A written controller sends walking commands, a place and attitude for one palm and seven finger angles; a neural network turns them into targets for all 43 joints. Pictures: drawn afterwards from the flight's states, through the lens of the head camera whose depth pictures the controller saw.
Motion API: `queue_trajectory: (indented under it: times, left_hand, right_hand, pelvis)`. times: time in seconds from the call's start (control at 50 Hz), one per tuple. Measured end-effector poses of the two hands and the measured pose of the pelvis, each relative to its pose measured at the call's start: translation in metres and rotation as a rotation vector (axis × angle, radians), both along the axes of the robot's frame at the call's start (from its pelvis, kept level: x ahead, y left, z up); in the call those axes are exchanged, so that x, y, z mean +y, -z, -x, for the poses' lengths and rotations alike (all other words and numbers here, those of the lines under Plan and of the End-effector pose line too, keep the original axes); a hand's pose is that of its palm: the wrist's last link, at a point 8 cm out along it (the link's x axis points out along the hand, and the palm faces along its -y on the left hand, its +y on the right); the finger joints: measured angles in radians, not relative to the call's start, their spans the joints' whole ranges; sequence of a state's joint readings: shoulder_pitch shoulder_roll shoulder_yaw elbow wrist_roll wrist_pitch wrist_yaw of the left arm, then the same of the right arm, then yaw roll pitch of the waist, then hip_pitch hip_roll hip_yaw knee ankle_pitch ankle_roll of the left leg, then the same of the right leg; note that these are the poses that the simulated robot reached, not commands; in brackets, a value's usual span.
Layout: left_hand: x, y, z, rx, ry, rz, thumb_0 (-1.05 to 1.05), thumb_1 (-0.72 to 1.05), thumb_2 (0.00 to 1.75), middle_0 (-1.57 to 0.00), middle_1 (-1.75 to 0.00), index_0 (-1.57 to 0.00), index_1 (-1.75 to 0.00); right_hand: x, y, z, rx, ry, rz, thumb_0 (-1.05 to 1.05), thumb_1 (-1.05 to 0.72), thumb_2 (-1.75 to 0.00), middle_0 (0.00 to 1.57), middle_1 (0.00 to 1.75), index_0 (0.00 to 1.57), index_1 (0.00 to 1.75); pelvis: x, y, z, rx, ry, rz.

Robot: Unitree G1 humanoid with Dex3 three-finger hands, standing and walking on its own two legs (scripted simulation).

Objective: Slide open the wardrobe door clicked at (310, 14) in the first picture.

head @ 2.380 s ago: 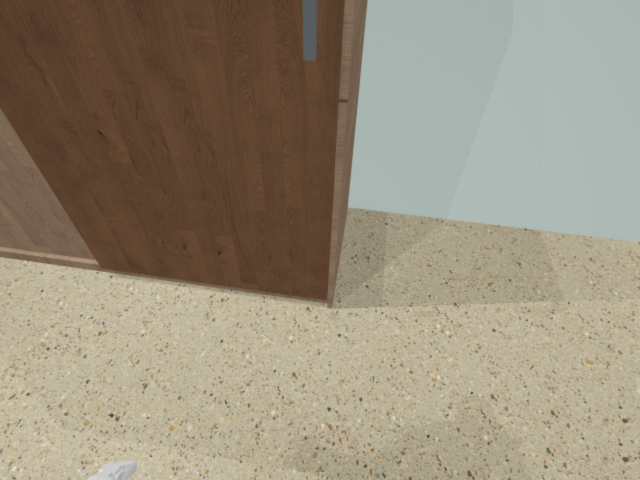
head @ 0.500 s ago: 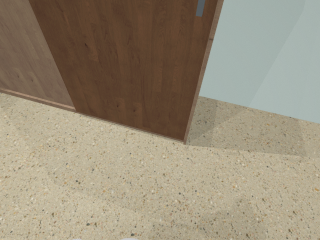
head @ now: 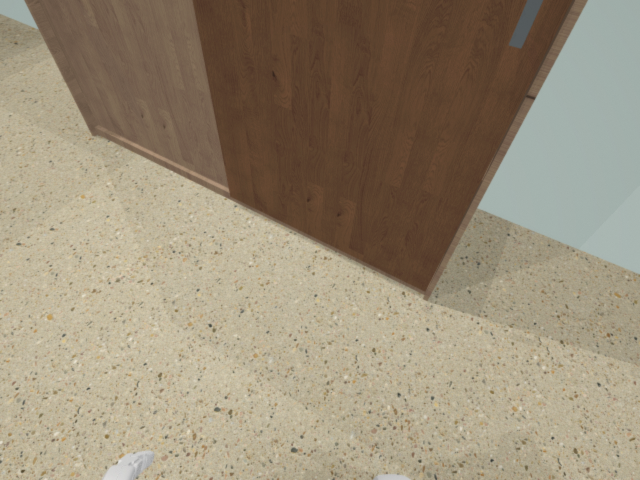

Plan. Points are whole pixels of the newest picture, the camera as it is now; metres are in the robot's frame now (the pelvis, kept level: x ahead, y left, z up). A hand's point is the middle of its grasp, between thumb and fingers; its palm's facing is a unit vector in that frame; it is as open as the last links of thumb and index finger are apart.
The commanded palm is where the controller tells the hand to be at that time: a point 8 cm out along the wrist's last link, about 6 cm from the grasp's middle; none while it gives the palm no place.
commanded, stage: walk to a spot facing it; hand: right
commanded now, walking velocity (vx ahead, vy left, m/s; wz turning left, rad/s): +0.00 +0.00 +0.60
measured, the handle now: out of the picture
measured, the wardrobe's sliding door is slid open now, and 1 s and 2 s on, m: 0.00 0.00 0.00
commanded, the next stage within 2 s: turn to face it in 1.82 s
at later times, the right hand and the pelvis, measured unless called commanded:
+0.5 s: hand out of the picture +0.10 -0.26 -0.17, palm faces -0.27 +0.94 -0.20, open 7.4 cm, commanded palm none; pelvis -0.03 -0.08 +0.00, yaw +19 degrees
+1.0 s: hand out of the picture +0.14 -0.15 -0.16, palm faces -0.54 +0.82 -0.21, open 7.3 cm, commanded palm none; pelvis +0.02 +0.00 +0.00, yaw +36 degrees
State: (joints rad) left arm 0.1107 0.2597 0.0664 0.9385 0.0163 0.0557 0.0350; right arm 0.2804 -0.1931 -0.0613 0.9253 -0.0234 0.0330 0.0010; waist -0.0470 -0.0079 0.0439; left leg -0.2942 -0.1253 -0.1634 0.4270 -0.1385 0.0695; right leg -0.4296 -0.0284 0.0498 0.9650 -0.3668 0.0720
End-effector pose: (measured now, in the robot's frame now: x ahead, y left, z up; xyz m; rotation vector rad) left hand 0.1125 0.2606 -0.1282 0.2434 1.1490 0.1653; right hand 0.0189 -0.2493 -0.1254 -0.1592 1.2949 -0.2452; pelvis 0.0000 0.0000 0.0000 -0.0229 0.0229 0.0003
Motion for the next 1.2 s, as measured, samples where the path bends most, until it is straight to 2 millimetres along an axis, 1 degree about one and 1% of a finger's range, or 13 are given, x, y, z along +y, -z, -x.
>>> queue_trajectory:
  times: [0.16,0.2,0.28,0.4,0.46,0.54,0.7,0.76,0.8,0.86,1.04,1.12,1.2]
  left_hand:
    - [-0.033,-0.015,0.023,-0.084,-0.079,-0.027,0.0,0.91,0.9,-0.2,-0.3,-0.2,-0.3]
    - [-0.043,-0.016,0.039,-0.095,-0.104,-0.043,0.0,0.9,0.9,-0.2,-0.3,-0.2,-0.3]
    - [-0.059,-0.025,0.08,-0.046,-0.162,-0.054,0.0,0.9,0.9,-0.2,-0.3,-0.2,-0.3]
    - [-0.077,-0.024,0.131,0.001,-0.276,-0.048,0.0,0.9,0.9,-0.2,-0.3,-0.2,-0.3]
    - [-0.086,-0.02,0.158,0.026,-0.342,-0.031,0.0,0.9,0.9,-0.2,-0.3,-0.2,-0.3]
    - [-0.094,-0.01,0.199,0.085,-0.437,0.001,0.0,0.9,0.9,-0.2,-0.3,-0.2,-0.3]
    - [-0.092,0.021,0.282,0.189,-0.626,0.078,0.0,0.9,0.9,-0.2,-0.3,-0.2,-0.3]
    - [-0.085,0.033,0.3,0.233,-0.656,0.104,0.0,0.9,0.9,-0.2,-0.3,-0.2,-0.3]
    - [-0.078,0.03,0.298,0.237,-0.665,0.114,0.0,0.91,0.9,-0.2,-0.3,-0.2,-0.3]
    - [-0.061,0.02,0.277,0.172,-0.679,0.104,0.01,0.91,0.9,-0.2,-0.3,-0.2,-0.3]
    - [-0.011,-0.003,0.17,-0.03,-0.668,0.035,0.0,0.91,0.9,-0.2,-0.3,-0.2,-0.3]
    - [0.002,-0.007,0.108,-0.073,-0.635,0.005,0.0,0.91,0.9,-0.2,-0.3,-0.2,-0.3]
    - [0.008,-0.007,0.052,-0.142,-0.635,-0.055,0.0,0.91,0.9,-0.2,-0.3,-0.2,-0.3]
  right_hand:
    - [-0.046,0.015,-0.023,-0.023,-0.103,-0.007,0.0,-0.9,-0.9,0.21,0.3,0.21,0.3]
    - [-0.059,0.021,-0.033,-0.035,-0.127,-0.014,0.01,-0.9,-0.9,0.21,0.3,0.21,0.3]
    - [-0.075,0.017,-0.053,-0.055,-0.194,-0.025,0.01,-0.91,-0.9,0.2,0.3,0.2,0.3]
    - [-0.08,0.015,-0.073,-0.045,-0.288,-0.04,0.01,-0.91,-0.9,0.2,0.3,0.2,0.3]
    - [-0.072,0.016,-0.083,-0.026,-0.339,-0.049,0.01,-0.91,-0.9,0.2,0.3,0.2,0.3]
    - [-0.047,0.016,-0.101,-0.019,-0.422,-0.064,0.01,-0.91,-0.9,0.2,0.3,0.2,0.3]
    - [0.033,0.009,-0.148,-0.1,-0.632,-0.07,0.01,-0.91,-0.9,0.2,0.3,0.2,0.3]
    - [0.057,0.007,-0.159,-0.169,-0.667,-0.065,0.01,-0.91,-0.9,0.2,0.3,0.2,0.3]
    - [0.064,0.001,-0.159,-0.187,-0.661,-0.064,0.0,-0.91,-0.9,0.2,0.3,0.2,0.3]
    - [0.067,-0.002,-0.154,-0.153,-0.668,-0.054,0.0,-0.91,-0.9,0.2,0.3,0.21,0.3]
    - [0.052,0.012,-0.144,0.06,-0.668,-0.047,0.0,-0.9,-0.9,0.21,0.3,0.21,0.3]
    - [0.039,0.026,-0.157,0.149,-0.639,-0.046,0.01,-0.9,-0.9,0.21,0.3,0.21,0.3]
    - [0.03,0.048,-0.191,0.237,-0.649,-0.044,0.01,-0.9,-0.9,0.21,0.3,0.21,0.3]
  pelvis:
    - [-0.037,0.006,0.013,0.002,-0.096,-0.027]
    - [-0.047,0.009,0.017,-0.004,-0.114,-0.031]
    - [-0.061,0.001,0.02,-0.025,-0.172,-0.051]
    - [-0.074,-0.002,0.021,-0.038,-0.267,-0.068]
    - [-0.076,-0.002,0.023,-0.038,-0.309,-0.068]
    - [-0.073,0.0,0.028,-0.034,-0.368,-0.062]
    - [-0.048,0.012,0.036,-0.018,-0.497,-0.04]
    - [-0.036,0.019,0.035,-0.021,-0.514,-0.051]
    - [-0.028,0.015,0.029,-0.026,-0.53,-0.05]
    - [-0.018,0.006,0.018,-0.029,-0.571,-0.036]
    - [-0.002,0.002,-0.035,-0.016,-0.647,-0.045]
    - [0.001,0.009,-0.075,-0.005,-0.673,-0.06]
    - [0.002,0.024,-0.119,-0.013,-0.735,-0.064]
